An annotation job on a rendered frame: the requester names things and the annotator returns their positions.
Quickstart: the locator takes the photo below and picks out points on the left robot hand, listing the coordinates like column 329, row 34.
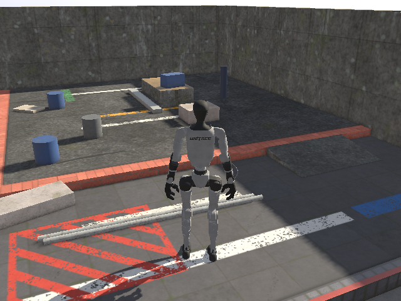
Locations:
column 168, row 190

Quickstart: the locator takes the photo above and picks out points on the robot right forearm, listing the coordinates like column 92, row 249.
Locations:
column 228, row 171

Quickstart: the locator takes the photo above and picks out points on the robot left upper arm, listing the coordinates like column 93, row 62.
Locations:
column 180, row 133

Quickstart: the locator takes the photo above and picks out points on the right robot hand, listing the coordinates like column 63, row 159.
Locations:
column 231, row 191

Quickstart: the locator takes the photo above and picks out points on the robot torso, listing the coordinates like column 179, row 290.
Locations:
column 200, row 152

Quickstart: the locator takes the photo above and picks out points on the left robot thigh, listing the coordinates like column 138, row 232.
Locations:
column 185, row 184

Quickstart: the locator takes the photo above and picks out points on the robot right upper arm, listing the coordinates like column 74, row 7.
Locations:
column 220, row 133

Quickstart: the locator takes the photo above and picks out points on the robot left forearm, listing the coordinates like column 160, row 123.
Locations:
column 172, row 170

